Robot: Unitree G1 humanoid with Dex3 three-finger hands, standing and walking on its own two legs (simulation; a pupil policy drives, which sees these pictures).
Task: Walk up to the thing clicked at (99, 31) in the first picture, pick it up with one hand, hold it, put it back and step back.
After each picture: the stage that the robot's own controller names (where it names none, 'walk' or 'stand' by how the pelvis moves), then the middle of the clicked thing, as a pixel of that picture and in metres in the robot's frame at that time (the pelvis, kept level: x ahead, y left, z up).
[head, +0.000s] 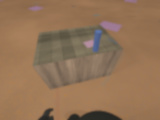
stand; (96, 41) +0.82 +0.00 -0.03
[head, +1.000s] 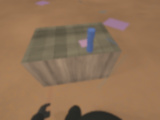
rise first; (90, 41) +0.73 +0.08 +0.01
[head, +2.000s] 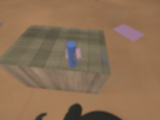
stand; (72, 55) +0.48 +0.23 +0.00
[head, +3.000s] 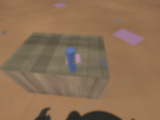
stand; (71, 61) +0.48 +0.21 -0.01
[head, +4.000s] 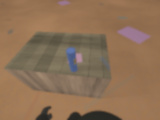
stand; (72, 61) +0.48 +0.20 -0.02
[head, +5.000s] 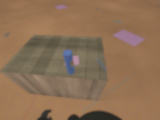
stand; (69, 63) +0.47 +0.22 -0.03
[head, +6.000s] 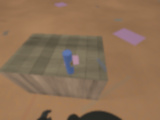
stand; (69, 63) +0.46 +0.22 -0.03
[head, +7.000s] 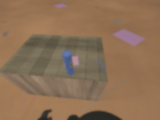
stand; (68, 64) +0.46 +0.22 -0.03
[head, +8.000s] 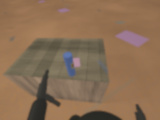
rise first; (70, 65) +0.45 +0.24 -0.02
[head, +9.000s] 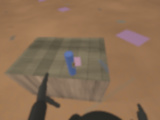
go down; (70, 64) +0.46 +0.23 -0.02
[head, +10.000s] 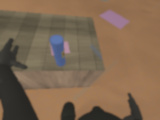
go down; (59, 53) +0.45 +0.22 +0.04
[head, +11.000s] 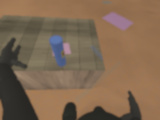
approach; (59, 53) +0.46 +0.22 +0.04
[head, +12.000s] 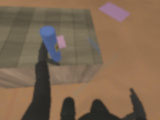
close in; (52, 47) +0.47 +0.23 +0.07
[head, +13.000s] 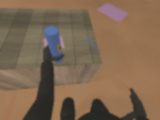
lift; (55, 47) +0.47 +0.21 +0.08
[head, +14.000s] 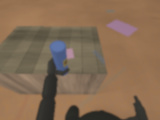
lift; (61, 61) +0.35 +0.20 +0.13
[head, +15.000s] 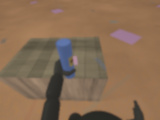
hold; (67, 61) +0.33 +0.17 +0.18
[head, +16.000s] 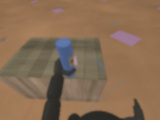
hold; (67, 60) +0.33 +0.16 +0.19
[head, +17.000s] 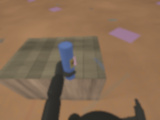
crouch; (68, 63) +0.34 +0.16 +0.15
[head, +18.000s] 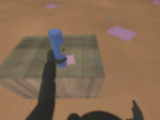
crouch; (59, 50) +0.42 +0.22 +0.17
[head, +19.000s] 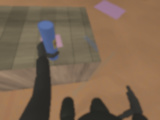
lower; (50, 44) +0.49 +0.23 +0.08
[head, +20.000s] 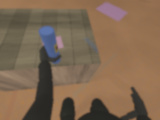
lower; (52, 48) +0.47 +0.22 +0.08
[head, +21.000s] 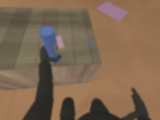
lower; (52, 48) +0.47 +0.22 +0.07
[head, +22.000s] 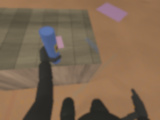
lower; (52, 48) +0.47 +0.23 +0.08
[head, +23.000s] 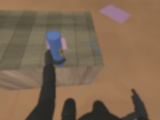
open; (57, 51) +0.45 +0.21 +0.07
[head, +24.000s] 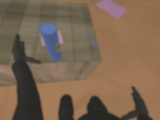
rise; (53, 46) +0.46 +0.21 +0.08
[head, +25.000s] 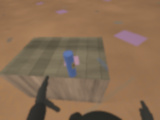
sink last; (70, 65) +0.43 +0.21 +0.03
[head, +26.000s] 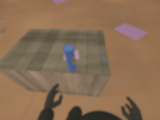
stand; (70, 60) +0.44 +0.20 +0.03
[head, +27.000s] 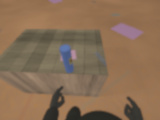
stand; (67, 60) +0.43 +0.21 +0.04
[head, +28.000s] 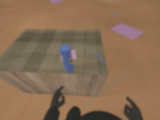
stand; (67, 60) +0.44 +0.21 +0.04
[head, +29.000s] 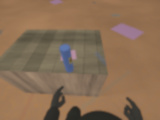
stand; (67, 60) +0.44 +0.22 +0.04
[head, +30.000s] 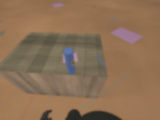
stand; (70, 62) +0.45 +0.21 +0.01
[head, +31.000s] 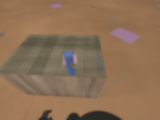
walk; (70, 64) +0.45 +0.21 -0.02
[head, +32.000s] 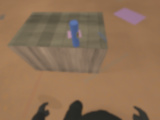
walk; (75, 35) +0.69 +0.22 +0.00
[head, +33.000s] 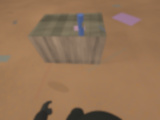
stand; (80, 25) +0.99 +0.21 -0.01
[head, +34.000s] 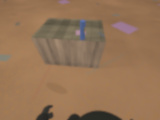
stand; (82, 30) +1.02 +0.20 -0.02
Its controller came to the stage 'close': yes
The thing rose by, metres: 0.21
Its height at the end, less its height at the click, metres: +0.00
